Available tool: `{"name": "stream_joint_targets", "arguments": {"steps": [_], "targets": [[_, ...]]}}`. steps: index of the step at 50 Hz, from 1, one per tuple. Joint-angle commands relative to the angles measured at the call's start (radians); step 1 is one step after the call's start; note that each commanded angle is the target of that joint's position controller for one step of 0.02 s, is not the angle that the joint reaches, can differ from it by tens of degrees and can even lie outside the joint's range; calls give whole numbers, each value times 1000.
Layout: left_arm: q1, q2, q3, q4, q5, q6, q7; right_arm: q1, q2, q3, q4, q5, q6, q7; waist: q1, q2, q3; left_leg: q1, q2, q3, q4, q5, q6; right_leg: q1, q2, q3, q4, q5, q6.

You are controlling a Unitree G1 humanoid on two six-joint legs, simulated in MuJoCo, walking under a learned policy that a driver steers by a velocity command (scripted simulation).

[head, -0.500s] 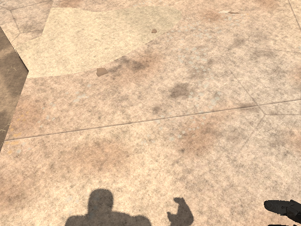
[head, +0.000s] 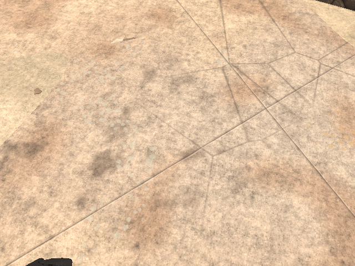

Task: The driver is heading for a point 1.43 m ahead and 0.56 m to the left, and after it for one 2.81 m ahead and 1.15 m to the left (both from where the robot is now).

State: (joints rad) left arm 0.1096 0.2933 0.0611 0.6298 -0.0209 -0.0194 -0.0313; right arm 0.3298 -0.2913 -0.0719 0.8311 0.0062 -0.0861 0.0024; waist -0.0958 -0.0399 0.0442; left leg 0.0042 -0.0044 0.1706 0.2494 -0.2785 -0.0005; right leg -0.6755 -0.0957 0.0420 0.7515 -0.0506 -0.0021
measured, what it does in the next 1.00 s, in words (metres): walks ahead, turning left: right foot, then left foot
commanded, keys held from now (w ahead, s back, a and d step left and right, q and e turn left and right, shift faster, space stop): w+q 1.00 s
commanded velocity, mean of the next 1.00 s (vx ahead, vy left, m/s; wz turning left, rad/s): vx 0.50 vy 0.00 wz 0.38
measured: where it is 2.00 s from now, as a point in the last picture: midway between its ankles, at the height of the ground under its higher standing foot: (73, 147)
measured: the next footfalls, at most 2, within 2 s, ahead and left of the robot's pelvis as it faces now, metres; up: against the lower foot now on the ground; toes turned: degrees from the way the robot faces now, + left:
right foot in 0.12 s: +0.24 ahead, -0.14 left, +0.00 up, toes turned -2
left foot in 0.64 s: +0.50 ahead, +0.14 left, +0.00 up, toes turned +19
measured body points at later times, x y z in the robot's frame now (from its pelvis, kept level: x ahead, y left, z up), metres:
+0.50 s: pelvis +0.28 -0.03 +0.00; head +0.30 -0.03 +0.45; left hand +0.27 +0.25 -0.12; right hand +0.49 -0.26 -0.10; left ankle +0.42 +0.15 -0.69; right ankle +0.20 -0.14 -0.74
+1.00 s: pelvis +0.54 +0.07 +0.00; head +0.57 +0.10 +0.45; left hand +0.63 +0.40 -0.08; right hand +0.73 -0.16 -0.10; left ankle +0.46 +0.13 -0.74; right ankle +0.79 -0.01 -0.69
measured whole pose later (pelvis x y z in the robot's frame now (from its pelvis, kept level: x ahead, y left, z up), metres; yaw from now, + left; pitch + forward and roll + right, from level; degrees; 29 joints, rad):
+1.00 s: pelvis +0.54 +0.07 +0.00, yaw +28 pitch +2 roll +0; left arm 0.04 0.29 0.05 0.70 0.00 -0.09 -0.01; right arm 0.32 -0.28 -0.07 0.74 0.02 -0.04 -0.01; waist -0.07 -0.03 0.04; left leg -0.13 -0.10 -0.14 0.37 -0.26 0.08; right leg -0.63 -0.07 0.10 0.61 0.02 0.07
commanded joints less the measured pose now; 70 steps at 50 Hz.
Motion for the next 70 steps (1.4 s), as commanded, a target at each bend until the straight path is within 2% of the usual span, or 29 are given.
{"name": "stream_joint_targets", "arguments": {"steps": [1,3,5,6,7,8,9,11,13,17,22,27,30,32,33,34,35,36,37,39,47,52,55,56,57,58,59,62,70], "targets": [[-118,21,-5,-106,0,-25,-14,2,-179,-36,-28,24,-1,5,18,93,36,-23,275,-130,-86,376,174,62,31,-41,-116,-20,-31],[-107,54,7,-108,7,-32,-17,2,-205,-40,-9,38,12,6,55,114,27,31,295,-147,-17,552,167,120,58,-68,-180,-104,-60],[113,124,46,-42,15,-36,-8,-13,-205,-31,7,42,21,2,191,119,-108,-20,241,-100,239,798,122,465,118,-113,-271,-39,-105],[279,189,72,-1,22,-32,8,-8,-158,-10,-2,23,15,0,263,93,-231,-214,195,-85,481,607,79,774,19,-11,-216,13,-144],[340,292,86,6,39,-28,23,83,-26,31,-39,-3,2,8,204,-166,-379,-593,28,-91,871,-113,5,1100,-282,454,-265,-88,-279],[347,227,68,-7,38,-33,22,59,-101,16,-19,23,-16,9,243,-150,-482,-667,0,-278,1037,-321,2,1074,-343,659,-384,-142,-324],[294,172,49,8,31,-39,19,-14,-159,-6,-47,51,-18,12,233,-114,-312,-758,50,-285,1075,-265,8,964,-303,490,-402,-136,-280],[182,102,29,25,23,-49,14,-78,-135,-5,-56,28,-12,6,165,-63,-141,-735,127,-248,984,-111,10,720,-216,268,-462,-84,-225],[113,59,22,30,31,-71,11,-22,-106,-9,-33,27,21,3,103,-79,-100,-620,157,-263,944,-18,3,575,-179,151,-545,-32,-209],[97,75,35,75,40,-98,23,-63,-57,-3,-50,23,54,-3,79,-22,-25,-667,158,-283,841,101,-21,521,-176,-4,-624,73,-206],[132,116,47,113,34,-90,42,-205,-26,13,-93,14,45,27,125,0,24,-662,133,-216,546,333,-9,565,-149,-167,-645,99,-169],[201,154,63,159,8,-58,47,-328,-35,17,-164,14,45,56,162,6,62,-708,111,-151,407,248,44,738,-200,-221,-579,191,-146],[180,196,73,159,-2,-33,55,-261,-79,-7,-176,16,52,63,100,-40,-18,-556,21,-65,401,98,102,794,-200,-260,-382,643,-111],[159,190,65,150,-7,-21,61,14,-174,-64,-111,22,58,46,-52,-14,-166,-153,-65,-59,318,134,169,652,-136,-299,13,674,-52],[195,108,40,119,25,-32,62,111,-282,-97,-89,24,68,22,-48,173,-241,148,127,-399,282,119,260,324,-52,-301,362,152,9],[226,27,8,76,29,-68,52,50,-325,-92,-130,20,53,28,39,306,-374,362,326,-977,98,-61,445,1,159,-87,645,-541,50],[113,120,25,58,-7,-103,36,55,-232,-65,-140,15,40,37,-29,165,-359,360,329,-957,24,-93,398,-111,102,62,675,-504,23],[60,125,24,40,-28,-121,29,30,-187,-53,-135,13,28,36,-15,135,-236,249,297,-808,28,-42,360,-145,61,50,623,-425,-4],[60,112,22,49,-9,-128,37,-34,-159,-45,-141,15,22,35,37,50,-153,96,249,-692,33,61,321,-100,14,48,522,-353,-10],[85,129,36,66,24,-110,41,-116,-108,-27,-172,-1,19,24,98,80,-105,-90,194,-572,4,232,298,30,-26,53,404,-277,2],[-106,44,3,9,29,-83,30,-43,-162,-44,-159,14,28,-17,43,116,-43,-276,83,-407,-11,251,231,150,62,0,-114,100,81],[-158,97,18,-14,11,-103,8,18,-154,-44,-138,20,43,-22,32,143,-44,-177,137,-539,92,150,203,203,89,42,-252,76,50],[-7,135,43,24,13,-118,11,-11,-128,-38,-152,14,49,-23,121,171,-90,-170,108,-569,238,220,158,402,92,17,-312,-6,-10],[120,177,58,40,32,-123,18,-13,-73,-17,-166,5,46,-18,180,115,-204,-247,52,-509,454,184,122,625,-17,110,-293,-40,-65],[237,262,76,55,50,-117,24,99,-3,3,-189,10,38,-20,156,-124,-347,-535,-90,-373,794,-159,48,971,-247,476,-334,-164,-193],[274,243,75,85,26,-106,14,146,-57,3,-199,37,32,-20,145,-305,-369,-768,-61,-344,1001,-330,28,1035,-353,811,-438,-463,-276],[214,148,51,61,18,-101,16,73,-148,-19,-185,40,36,-21,172,-152,-228,-822,-4,-361,1076,-238,19,921,-307,694,-473,-563,-234],[104,72,21,66,34,-86,25,-69,-136,-30,-218,12,49,-14,136,-53,-47,-743,87,-313,986,-59,14,620,-179,312,-513,-230,-164],[138,126,36,137,24,-96,24,-147,-34,1,-257,12,56,6,128,-17,-23,-713,107,-269,657,166,-6,586,-147,13,-607,80,-196]]}}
